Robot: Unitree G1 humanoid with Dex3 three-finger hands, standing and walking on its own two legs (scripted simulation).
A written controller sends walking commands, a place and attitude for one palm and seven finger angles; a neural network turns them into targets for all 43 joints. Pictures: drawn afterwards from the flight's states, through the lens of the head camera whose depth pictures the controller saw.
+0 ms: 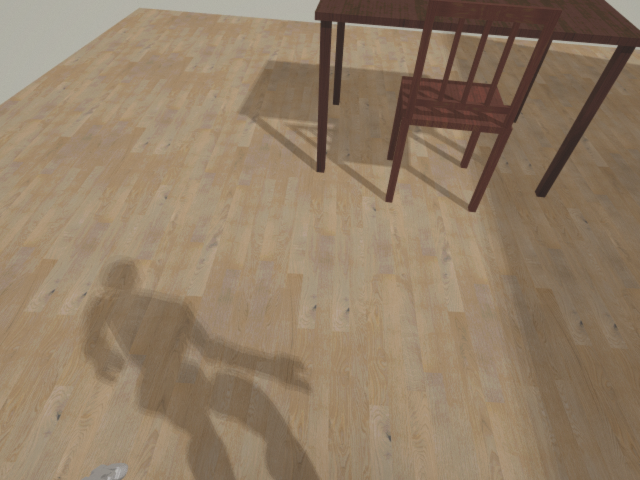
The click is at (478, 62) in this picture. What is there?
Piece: chair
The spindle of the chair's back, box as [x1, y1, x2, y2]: [461, 20, 492, 103]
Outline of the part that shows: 491,20 486,20 461,99 461,102 465,103 492,21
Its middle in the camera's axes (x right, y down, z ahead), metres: +0.55 -0.62 +1.36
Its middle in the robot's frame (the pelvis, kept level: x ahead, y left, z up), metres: +1.45 -0.47 -0.09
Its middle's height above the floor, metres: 0.68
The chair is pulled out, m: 0.00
